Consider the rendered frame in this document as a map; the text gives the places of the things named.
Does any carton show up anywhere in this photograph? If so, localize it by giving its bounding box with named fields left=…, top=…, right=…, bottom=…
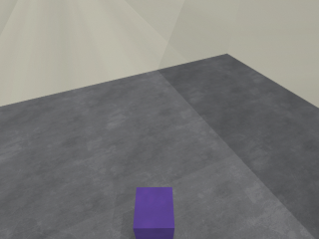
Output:
left=133, top=187, right=174, bottom=239

